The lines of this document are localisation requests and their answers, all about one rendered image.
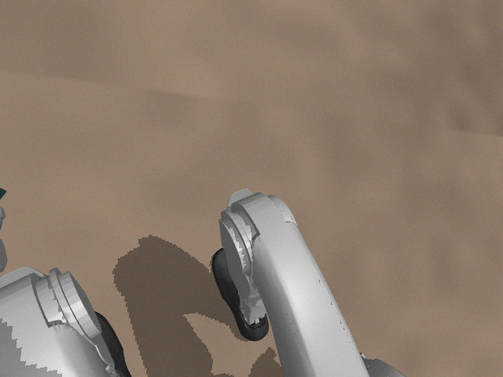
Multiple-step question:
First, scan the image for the left robot foot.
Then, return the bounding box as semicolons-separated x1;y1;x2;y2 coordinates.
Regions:
94;311;132;377

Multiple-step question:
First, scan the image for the right robot foot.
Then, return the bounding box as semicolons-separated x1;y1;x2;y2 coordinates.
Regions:
212;248;269;341

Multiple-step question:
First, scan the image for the right robot hand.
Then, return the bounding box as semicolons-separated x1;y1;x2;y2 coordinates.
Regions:
359;352;406;377

